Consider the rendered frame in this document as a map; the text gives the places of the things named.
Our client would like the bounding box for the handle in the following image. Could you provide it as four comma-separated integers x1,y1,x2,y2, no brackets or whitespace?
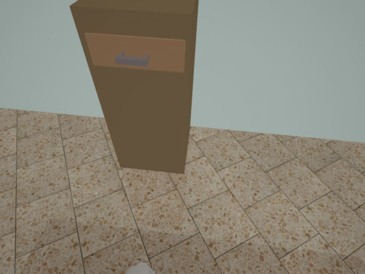
115,51,150,67

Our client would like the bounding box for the cabinet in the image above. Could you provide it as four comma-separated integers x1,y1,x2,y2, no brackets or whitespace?
70,0,198,174

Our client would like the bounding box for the drawer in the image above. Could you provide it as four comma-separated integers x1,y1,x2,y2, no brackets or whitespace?
84,33,185,72

